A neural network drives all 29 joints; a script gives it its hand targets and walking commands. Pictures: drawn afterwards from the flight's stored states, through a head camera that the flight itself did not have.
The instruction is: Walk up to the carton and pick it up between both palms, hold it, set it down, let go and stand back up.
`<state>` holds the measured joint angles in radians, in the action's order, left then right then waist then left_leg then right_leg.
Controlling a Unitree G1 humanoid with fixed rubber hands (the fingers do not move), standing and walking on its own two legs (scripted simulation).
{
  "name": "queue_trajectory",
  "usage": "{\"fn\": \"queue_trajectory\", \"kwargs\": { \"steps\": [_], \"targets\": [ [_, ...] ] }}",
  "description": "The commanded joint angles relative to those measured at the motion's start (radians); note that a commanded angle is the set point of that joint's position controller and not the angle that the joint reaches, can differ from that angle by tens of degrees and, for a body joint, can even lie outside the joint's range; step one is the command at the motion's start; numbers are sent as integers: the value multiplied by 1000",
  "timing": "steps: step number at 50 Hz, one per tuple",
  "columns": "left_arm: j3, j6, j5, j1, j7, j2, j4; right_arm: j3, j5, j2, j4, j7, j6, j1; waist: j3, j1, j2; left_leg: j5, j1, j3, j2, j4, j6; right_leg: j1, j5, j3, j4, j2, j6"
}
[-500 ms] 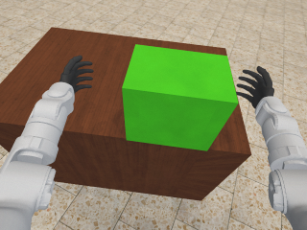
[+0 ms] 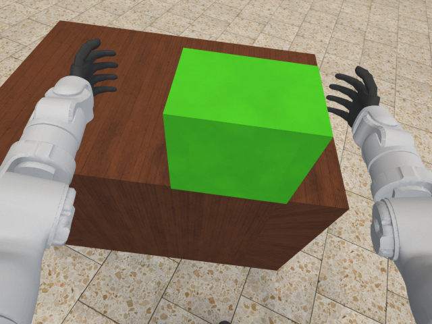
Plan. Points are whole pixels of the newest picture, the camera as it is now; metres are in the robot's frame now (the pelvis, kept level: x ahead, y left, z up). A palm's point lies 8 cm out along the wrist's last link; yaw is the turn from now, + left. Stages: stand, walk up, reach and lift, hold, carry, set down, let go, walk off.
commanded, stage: reach and lift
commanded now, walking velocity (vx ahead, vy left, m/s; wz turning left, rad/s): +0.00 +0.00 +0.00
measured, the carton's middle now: (239, 131) +0.50 -0.12 +0.02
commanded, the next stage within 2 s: none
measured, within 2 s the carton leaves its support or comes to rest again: neither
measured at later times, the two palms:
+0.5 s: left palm (108, 120) +0.49 +0.16 +0.07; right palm (344, 138) +0.41 -0.31 +0.08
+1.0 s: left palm (124, 130) +0.48 +0.13 +0.05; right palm (335, 145) +0.41 -0.30 +0.05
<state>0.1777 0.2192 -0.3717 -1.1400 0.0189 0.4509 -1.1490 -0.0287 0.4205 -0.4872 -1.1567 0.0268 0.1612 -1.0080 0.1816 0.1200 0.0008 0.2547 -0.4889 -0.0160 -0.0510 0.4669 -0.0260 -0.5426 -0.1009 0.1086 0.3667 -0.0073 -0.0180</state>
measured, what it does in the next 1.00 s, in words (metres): stands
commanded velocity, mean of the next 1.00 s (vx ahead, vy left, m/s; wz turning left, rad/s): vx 0.00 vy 0.00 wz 0.00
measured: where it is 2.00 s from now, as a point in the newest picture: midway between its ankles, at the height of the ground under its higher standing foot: outside the picture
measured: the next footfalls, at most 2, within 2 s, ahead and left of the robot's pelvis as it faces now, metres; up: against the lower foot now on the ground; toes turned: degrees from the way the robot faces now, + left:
none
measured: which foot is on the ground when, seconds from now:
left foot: down 0.00-1.00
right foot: down 0.00-1.00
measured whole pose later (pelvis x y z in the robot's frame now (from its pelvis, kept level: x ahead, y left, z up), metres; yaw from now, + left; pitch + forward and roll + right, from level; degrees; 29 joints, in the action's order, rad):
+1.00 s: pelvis -0.02 -0.01 -0.03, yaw +0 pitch +29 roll +0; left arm 0.28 -0.25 -0.41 -1.21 0.01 0.32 -1.52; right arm -0.01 0.36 -0.40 -1.42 0.01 -0.22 -1.08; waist 0.28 0.13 -0.01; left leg 0.28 -0.89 -0.01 -0.04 0.67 -0.04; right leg -0.96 -0.14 0.10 0.59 -0.03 -0.04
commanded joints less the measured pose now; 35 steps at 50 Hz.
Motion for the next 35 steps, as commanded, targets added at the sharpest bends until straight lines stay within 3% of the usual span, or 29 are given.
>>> {"fn": "queue_trajectory", "kwargs": {
  "steps": [1,2,3,5,8,9,10,11,12,13,15,16,17,19,20,22,23,24,26,27,31,32,33,35],
  "targets": [
    [0,-77,-22,-579,10,157,118,-51,7,-284,145,4,-83,-538,703,28,-67,-404,203,53,49,23,-54,354,496,-36,89,54,38],
    [-5,-80,-27,-589,8,155,117,-56,-7,-274,143,6,-87,-570,709,15,-49,-398,214,50,53,28,-45,344,476,-27,78,62,45],
    [7,-84,-39,-581,0,160,86,-45,-4,-255,95,10,-87,-537,676,30,-15,-401,205,54,53,33,-45,328,480,-37,77,57,44],
    [22,-100,-17,-509,-19,125,0,-11,-8,-221,47,13,-83,-470,577,38,-49,-371,188,61,56,19,-47,346,442,-38,65,49,42],
    [14,-139,-3,-494,-23,112,-23,-16,-16,-218,12,11,-112,-443,574,50,-40,-391,178,62,50,14,-52,329,462,-44,63,51,41],
    [22,-157,2,-494,-25,122,-6,-14,-20,-226,27,11,-130,-453,588,42,-71,-392,165,56,55,14,-61,332,467,-40,67,49,40],
    [20,-187,-16,-514,-22,119,43,-15,-28,-223,67,8,-157,-469,654,29,-51,-391,164,48,61,22,-55,329,479,-47,76,49,42],
    [7,-211,-15,-552,-12,140,54,-28,-34,-248,94,2,-187,-479,711,34,-80,-371,132,46,61,27,-49,352,466,-51,90,52,39],
    [14,-232,-10,-539,-10,129,-20,-13,-45,-221,39,1,-198,-483,676,34,-54,-345,96,45,68,39,-49,330,455,-48,101,40,44],
    [28,-259,-23,-553,-11,123,-3,-28,-48,-206,67,-1,-212,-498,683,39,-57,-327,60,50,63,45,-49,349,449,-51,110,33,41],
    [57,-280,3,-535,-11,105,-41,-41,-57,-195,-8,6,-231,-465,646,50,-97,-347,88,49,58,38,-55,304,457,-44,112,34,39],
    [54,-295,-1,-499,-15,81,-53,-17,-63,-185,-36,10,-241,-431,642,43,-79,-349,97,53,58,45,-58,298,439,-48,116,30,32],
    [67,-312,-8,-523,-17,84,-39,-35,-70,-191,-21,11,-259,-457,655,62,-88,-343,92,48,61,47,-61,272,436,-36,115,37,41],
    [53,-347,-9,-522,-14,78,-58,-31,-78,-196,-10,5,-293,-454,720,46,-70,-377,90,45,63,62,-60,279,483,-44,129,32,38],
    [52,-368,-8,-541,-10,101,-44,-47,-93,-200,12,1,-313,-477,773,70,-77,-373,68,45,64,74,-63,286,517,-39,146,31,49],
    [54,-408,-5,-556,1,66,-14,-40,-67,-183,26,9,-347,-472,849,37,-93,-444,83,42,63,97,-71,267,544,-37,171,35,42],
    [54,-421,-4,-567,7,66,-3,-49,-68,-203,-14,12,-360,-467,895,37,-145,-492,92,37,65,116,-88,236,552,-29,183,39,37],
    [37,-427,-2,-541,9,57,-24,-39,-61,-202,-14,9,-373,-476,902,47,-104,-519,82,42,67,141,-77,227,579,-40,194,40,41],
    [39,-429,6,-570,5,82,-102,-11,-43,-194,-53,5,-376,-505,876,19,-81,-462,24,31,68,153,-68,227,563,-40,213,39,59],
    [33,-433,-2,-546,3,71,-116,-12,-36,-206,-75,1,-381,-499,865,36,-58,-450,-10,24,69,152,-68,251,571,-48,222,36,55],
    [35,-459,-2,-568,12,62,-122,3,-31,-204,-56,-4,-409,-537,920,10,-54,-361,-81,6,75,149,-51,243,493,-57,233,39,55],
    [49,-467,-4,-565,15,54,-123,-2,-33,-191,-46,-3,-414,-521,940,20,-32,-386,-86,10,70,147,-54,268,511,-53,248,46,56],
    [39,-465,-18,-542,13,41,-142,13,-19,-185,-53,-5,-416,-520,915,5,-17,-376,-110,9,73,164,-42,258,500,-58,252,45,56],
    [45,-475,-10,-534,3,49,-201,19,-27,-173,-102,-10,-408,-532,886,21,-6,-328,-158,7,83,161,-42,281,527,-58,266,27,59]
  ]
}}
